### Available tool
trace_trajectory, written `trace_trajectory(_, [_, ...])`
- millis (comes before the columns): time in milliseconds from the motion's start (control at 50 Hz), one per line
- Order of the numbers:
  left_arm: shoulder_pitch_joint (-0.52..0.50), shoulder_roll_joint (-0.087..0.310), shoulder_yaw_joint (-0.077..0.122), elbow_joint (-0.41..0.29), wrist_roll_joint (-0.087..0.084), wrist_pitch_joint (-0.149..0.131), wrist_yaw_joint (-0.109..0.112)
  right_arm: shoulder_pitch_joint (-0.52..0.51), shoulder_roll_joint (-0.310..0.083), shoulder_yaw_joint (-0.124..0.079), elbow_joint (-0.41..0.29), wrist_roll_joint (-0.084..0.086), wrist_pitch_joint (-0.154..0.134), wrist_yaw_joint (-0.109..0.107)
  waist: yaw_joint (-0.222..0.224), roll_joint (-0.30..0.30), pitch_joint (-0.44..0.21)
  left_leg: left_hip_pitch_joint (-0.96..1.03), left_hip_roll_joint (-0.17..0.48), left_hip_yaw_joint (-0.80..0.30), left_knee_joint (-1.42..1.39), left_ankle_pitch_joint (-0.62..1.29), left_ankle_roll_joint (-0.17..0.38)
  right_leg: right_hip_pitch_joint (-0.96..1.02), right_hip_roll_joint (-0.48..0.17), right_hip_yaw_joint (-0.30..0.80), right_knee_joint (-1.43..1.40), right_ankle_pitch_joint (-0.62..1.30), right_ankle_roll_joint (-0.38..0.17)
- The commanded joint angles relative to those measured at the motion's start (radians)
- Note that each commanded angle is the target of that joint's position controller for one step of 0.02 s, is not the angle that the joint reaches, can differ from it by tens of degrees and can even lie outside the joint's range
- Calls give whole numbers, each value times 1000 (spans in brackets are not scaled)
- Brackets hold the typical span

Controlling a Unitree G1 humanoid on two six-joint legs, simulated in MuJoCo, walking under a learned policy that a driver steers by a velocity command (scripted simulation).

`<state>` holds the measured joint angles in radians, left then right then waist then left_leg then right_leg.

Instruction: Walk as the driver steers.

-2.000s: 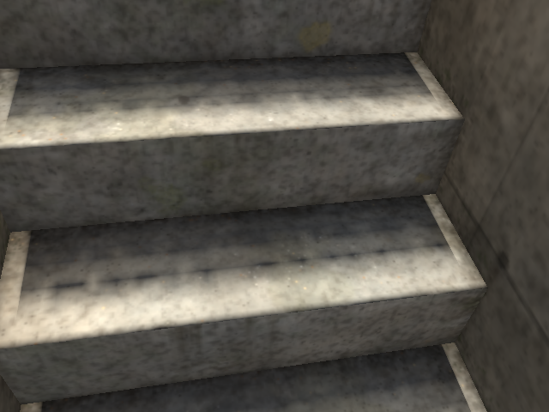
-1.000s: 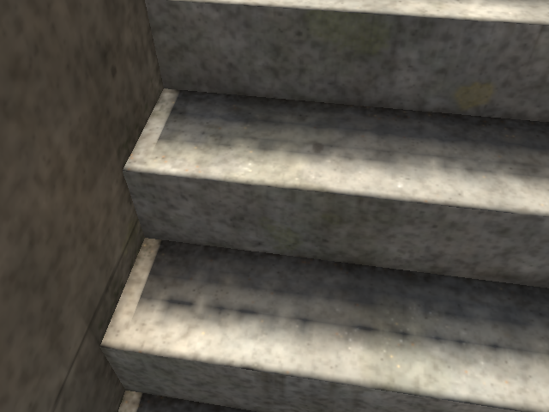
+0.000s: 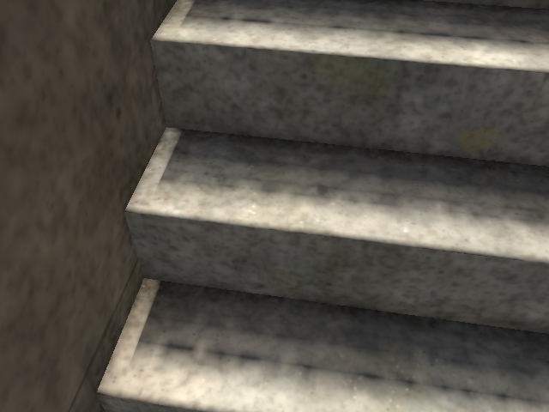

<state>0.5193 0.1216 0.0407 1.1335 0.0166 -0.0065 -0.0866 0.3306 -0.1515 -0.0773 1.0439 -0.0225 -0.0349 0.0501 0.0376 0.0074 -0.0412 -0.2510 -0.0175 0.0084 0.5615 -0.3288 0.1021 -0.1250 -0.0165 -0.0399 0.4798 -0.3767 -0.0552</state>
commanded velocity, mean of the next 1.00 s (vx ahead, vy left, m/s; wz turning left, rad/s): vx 0.46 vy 0.00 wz -0.05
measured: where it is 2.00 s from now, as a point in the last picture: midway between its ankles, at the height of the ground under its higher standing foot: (388, 65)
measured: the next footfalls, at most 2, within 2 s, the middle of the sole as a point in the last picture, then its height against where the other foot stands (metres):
right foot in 0.42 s outside the picture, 0.20 m higher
left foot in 0.86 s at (242, 349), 0.20 m higher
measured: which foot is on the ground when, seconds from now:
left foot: down 0.00-0.44, up 0.46-0.84, down 0.86-1.00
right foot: down 0.00-0.06, up 0.08-0.40, down 0.42-0.90, up 0.92-1.00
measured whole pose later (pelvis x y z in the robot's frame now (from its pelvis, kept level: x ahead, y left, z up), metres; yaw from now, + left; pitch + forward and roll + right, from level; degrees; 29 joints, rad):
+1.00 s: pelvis +0.40 +0.02 +0.31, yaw -2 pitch +10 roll +4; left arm 0.41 0.16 0.03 1.25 0.04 -0.04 -0.14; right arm 0.03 -0.15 0.01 0.86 -0.04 -0.01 0.06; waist -0.05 -0.05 -0.20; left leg -0.80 -0.02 0.17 1.04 -0.42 0.11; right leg -0.70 0.02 0.18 1.56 0.17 -0.16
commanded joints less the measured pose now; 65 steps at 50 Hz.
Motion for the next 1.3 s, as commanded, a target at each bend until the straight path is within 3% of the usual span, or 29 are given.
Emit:
trace_trajectory(20, [-76,124,39,-76,0,-8,9,1,-1,11,-61,-12,-30,-28,-37,-96,175,-68,26,0,-2,61,44,-140,-288,353,-258,-194,-239])
trace_trajectory(80, [-211,34,16,-110,25,-36,-37,328,-69,-17,43,-9,-33,-13,-162,155,21,372,160,-297,-199,406,219,-438,-5,22,371,271,-85])
trace_trajectory(120, [-143,1,-4,-60,37,-67,-32,732,-142,2,200,-34,-21,35,-250,264,60,647,430,-700,-248,607,417,-1173,92,143,1607,-139,-73])
trace_trajectory(200, [-551,-20,-27,-349,33,-24,34,399,89,119,256,-73,-19,52,-64,-13,92,362,396,-378,-248,381,194,-1682,-33,175,2102,-240,-262])
trace_trajectory(260, [-597,11,-53,-478,-35,26,60,9,-46,99,103,-95,-45,53,93,-32,107,-403,169,-40,-511,87,69,-1089,-113,70,1415,-34,-273])
trace_trajectory(300, [-665,63,-57,-510,-70,49,-11,-14,-217,73,12,-37,-49,79,154,130,41,-849,158,-35,-697,858,207,-496,20,-164,1429,105,-98])
trace_trajectory(340, [-437,66,-84,-409,-4,78,-25,104,-298,63,44,-3,-58,93,187,108,-79,-241,267,-11,-389,1921,213,-711,48,-162,1155,164,-75])
trace_trajectory(380, [-489,100,-98,-443,15,87,-8,237,-296,33,114,20,-49,101,83,239,-159,235,361,-108,-262,2209,270,-807,130,-196,724,-40,-45])
trace_trajectory(400, [-471,22,-82,-358,-6,34,87,234,-205,26,-6,110,-92,-96,1,44,-290,303,247,22,-29,2025,76,-507,221,-187,695,-418,-94])
trace_trajectory(420, [-367,39,-89,-319,-30,3,121,298,-220,28,-6,108,-115,-146,20,54,-337,163,229,-11,154,1892,68,-311,218,-65,565,-410,-126])
trace_trajectory(440, [65,161,-71,-187,1,43,74,297,-94,54,240,-126,-38,116,193,24,-331,-64,251,-118,419,1188,145,-142,6,403,366,320,-250])
trace_trajectory(460, [154,307,-9,-172,39,43,43,181,-58,16,95,-77,-13,194,188,-301,-162,-594,-85,-189,1140,474,87,-189,-177,933,3,134,-376])
trace_trajectory(480, [-215,268,37,-201,3,-11,100,-64,-80,11,-161,-63,-76,-16,36,-126,-97,-724,-110,-295,1502,228,30,-155,-213,846,-67,-377,-310])
trace_trajectory(500, [-71,228,-1,-144,4,-27,19,43,-5,37,10,-18,-28,57,107,-171,8,-975,-124,-411,1543,455,102,-297,-161,839,9,-349,-249])
trace_trajectory(520, [-152,135,-13,-114,-34,-51,-14,12,-81,13,-19,-20,-13,48,27,-67,58,-1040,-125,-369,1600,371,110,-245,-152,647,-10,-109,-235])
trace_trajectory(580, [-320,-14,-60,-72,-10,-88,-38,-26,-8,52,-74,-53,11,17,-136,68,17,-1065,-34,-216,1527,364,107,-365,-91,359,-26,-23,-161])
trace_trajectory(720, [48,67,-69,46,93,-87,-36,-426,-30,109,-312,-1,20,-12,-20,-55,-3,-1238,88,5,1439,277,138,-235,-131,291,-193,87,-137])
trace_trajectory(780, [18,189,-44,35,-12,-65,-58,-675,-77,116,-438,0,74,5,-22,-160,-19,-775,41,195,965,-131,81,-466,-170,240,-440,463,-230])
trace_trajectory(820, [16,304,-29,44,4,-81,-90,-424,-17,127,-365,-10,77,48,-150,-224,-58,-659,-10,195,980,66,31,-252,-300,216,-299,1658,-320])
trace_trajectory(860, [65,290,-3,85,-28,-102,-86,-344,-117,94,-332,-26,60,37,-154,-228,-204,-586,-100,219,635,-30,39,99,-274,156,-83,2217,-284])
trace_trajectory(900, [139,161,-10,136,36,-85,-101,-34,-173,64,-212,-17,91,24,-190,11,-447,-8,58,-219,375,147,194,-261,-167,187,303,1752,-208])
trace_trajectory(920, [71,63,-21,137,48,-44,-121,90,-181,52,-152,-51,112,10,-246,253,-362,62,238,-654,21,-111,313,-576,6,203,672,655,-135])
trace_trajectory(940, [-15,49,-14,142,28,-19,-116,113,-129,56,-134,-60,89,3,-245,220,-246,-67,312,-889,-140,-541,295,-769,6,330,1170,574,-106])
trace_trajectory(960, [-61,17,-18,110,29,-29,-75,30,-107,60,-107,-36,49,-5,-177,180,-87,-166,317,-884,-153,-586,261,-934,-8,340,1368,587,-97])
trace_trajectory(1020, [-166,20,2,3,3,-39,25,-132,110,129,-41,6,-32,39,-2,-70,-97,-168,219,-354,-120,-120,149,-1082,4,330,1540,538,-125])
trace_trajectory(1120, [-360,-23,-29,-143,-25,-4,20,-31,56,104,-5,-51,-64,50,19,105,-25,-77,237,-4,-281,92,128,-1297,-86,111,1824,116,-172])
trace_trajectory(1200, [-577,-1,-66,-326,-27,3,58,86,59,127,86,-121,-80,69,14,-19,-5,-23,271,49,-415,-33,84,-1432,-154,114,1553,155,-300])
trace_trajectory(1260, [-830,86,-64,-440,-15,80,35,98,-55,115,36,-87,-65,89,-28,24,-2,-216,328,107,-612,79,110,-1141,-169,-16,1308,27,-226])
trace_trajectory(1300, [-746,7,-85,-410,8,84,-28,113,-160,94,31,-33,-78,83,28,92,-23,-223,291,221,-546,742,141,-887,-74,-156,1235,-24,-204])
